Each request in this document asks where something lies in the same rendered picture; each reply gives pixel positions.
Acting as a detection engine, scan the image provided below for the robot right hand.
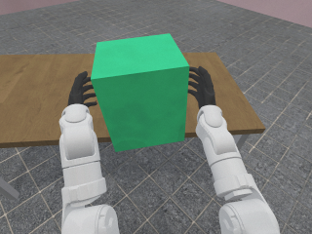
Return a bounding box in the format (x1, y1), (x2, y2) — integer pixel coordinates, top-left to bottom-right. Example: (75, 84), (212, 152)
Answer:
(187, 66), (216, 109)

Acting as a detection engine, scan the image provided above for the left robot upper arm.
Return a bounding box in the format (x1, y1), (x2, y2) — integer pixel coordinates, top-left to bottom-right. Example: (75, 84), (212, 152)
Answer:
(61, 204), (120, 234)

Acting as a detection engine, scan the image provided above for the right robot upper arm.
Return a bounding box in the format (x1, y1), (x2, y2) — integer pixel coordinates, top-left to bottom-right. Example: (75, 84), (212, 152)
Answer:
(218, 198), (281, 234)

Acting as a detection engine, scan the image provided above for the left robot forearm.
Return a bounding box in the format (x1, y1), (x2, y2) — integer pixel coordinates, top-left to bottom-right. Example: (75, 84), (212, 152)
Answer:
(58, 103), (107, 234)

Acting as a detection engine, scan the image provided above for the right robot forearm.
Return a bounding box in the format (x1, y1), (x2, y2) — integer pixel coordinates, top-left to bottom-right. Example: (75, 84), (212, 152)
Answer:
(195, 104), (280, 232)

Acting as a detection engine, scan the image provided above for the table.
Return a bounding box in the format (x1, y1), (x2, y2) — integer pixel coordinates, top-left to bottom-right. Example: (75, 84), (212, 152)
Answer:
(0, 52), (266, 200)

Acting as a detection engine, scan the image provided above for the robot left hand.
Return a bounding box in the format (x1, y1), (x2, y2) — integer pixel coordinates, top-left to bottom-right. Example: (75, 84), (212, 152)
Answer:
(67, 71), (98, 107)

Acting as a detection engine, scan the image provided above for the carton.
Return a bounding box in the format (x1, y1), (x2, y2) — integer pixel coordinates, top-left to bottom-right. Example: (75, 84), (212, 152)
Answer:
(91, 33), (190, 152)

